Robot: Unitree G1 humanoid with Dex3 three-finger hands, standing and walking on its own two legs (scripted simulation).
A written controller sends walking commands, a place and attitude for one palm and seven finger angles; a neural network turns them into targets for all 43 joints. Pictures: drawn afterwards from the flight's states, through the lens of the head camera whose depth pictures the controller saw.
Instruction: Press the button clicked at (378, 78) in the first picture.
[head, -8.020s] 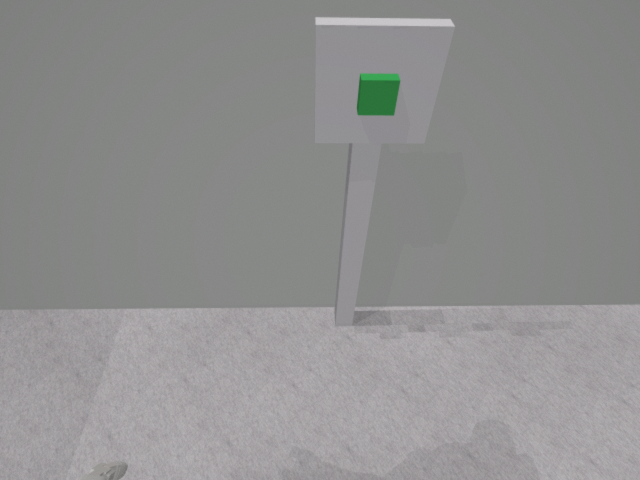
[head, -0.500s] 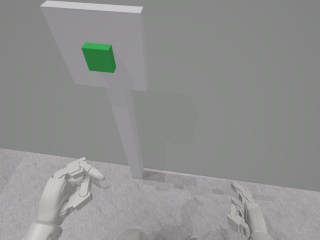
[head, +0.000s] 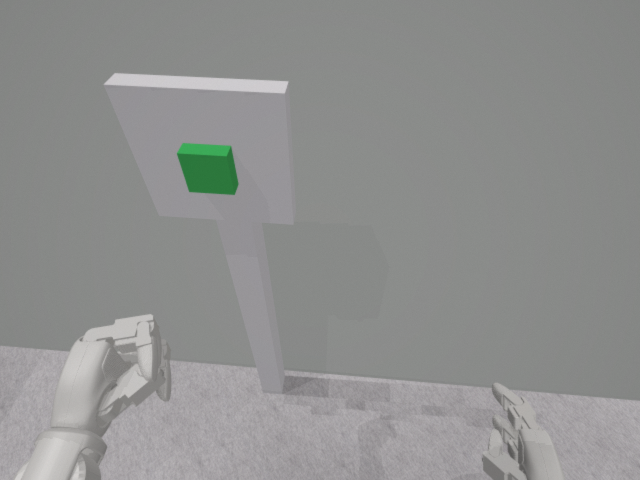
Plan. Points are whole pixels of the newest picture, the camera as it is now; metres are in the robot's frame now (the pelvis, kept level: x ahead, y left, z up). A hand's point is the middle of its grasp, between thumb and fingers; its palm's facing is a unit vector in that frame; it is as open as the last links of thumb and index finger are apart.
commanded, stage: raise the hand and make a fist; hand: left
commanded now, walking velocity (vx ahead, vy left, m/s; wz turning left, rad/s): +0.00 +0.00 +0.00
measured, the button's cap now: (210, 168) +0.46 +0.19 +0.16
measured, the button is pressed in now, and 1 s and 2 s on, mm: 0 0 0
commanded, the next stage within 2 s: aim a knuckle at the button in 0.82 s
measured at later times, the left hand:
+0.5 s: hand (110, 314) +0.24 +0.22 +0.16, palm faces +0.03 -1.00 -0.08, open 3.1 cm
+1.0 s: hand (131, 332) +0.22 +0.20 +0.15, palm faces +0.04 -1.00 -0.08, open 3.1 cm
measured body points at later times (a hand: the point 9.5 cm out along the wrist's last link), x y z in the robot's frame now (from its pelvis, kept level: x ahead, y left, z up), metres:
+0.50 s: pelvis +0.00 +0.01 +0.02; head -0.02 -0.01 +0.47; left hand +0.23 +0.28 +0.16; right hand +0.19 -0.21 -0.05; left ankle +0.00 +0.09 -0.72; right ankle +0.00 -0.09 -0.71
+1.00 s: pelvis -0.01 -0.01 +0.02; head -0.04 -0.03 +0.47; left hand +0.21 +0.25 +0.16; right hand +0.18 -0.23 -0.05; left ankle +0.00 +0.09 -0.72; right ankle +0.00 -0.09 -0.72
